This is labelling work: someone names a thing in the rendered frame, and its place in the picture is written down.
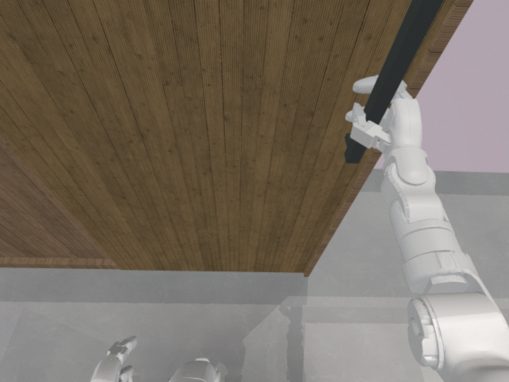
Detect robot right hand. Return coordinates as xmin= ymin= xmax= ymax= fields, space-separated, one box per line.
xmin=345 ymin=75 xmax=422 ymax=159

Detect handle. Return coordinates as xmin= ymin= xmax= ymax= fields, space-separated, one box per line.
xmin=344 ymin=0 xmax=444 ymax=164

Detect left robot thigh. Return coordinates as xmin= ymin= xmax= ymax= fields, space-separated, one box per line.
xmin=169 ymin=361 xmax=220 ymax=382

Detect wardrobe door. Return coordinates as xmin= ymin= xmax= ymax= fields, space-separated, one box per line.
xmin=0 ymin=135 xmax=110 ymax=259
xmin=0 ymin=0 xmax=455 ymax=273

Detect robot left hand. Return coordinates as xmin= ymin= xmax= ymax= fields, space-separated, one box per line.
xmin=90 ymin=336 xmax=142 ymax=382

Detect right robot forearm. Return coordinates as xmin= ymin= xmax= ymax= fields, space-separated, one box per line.
xmin=381 ymin=146 xmax=509 ymax=339

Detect robot right upper arm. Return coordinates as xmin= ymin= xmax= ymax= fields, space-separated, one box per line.
xmin=407 ymin=292 xmax=509 ymax=382

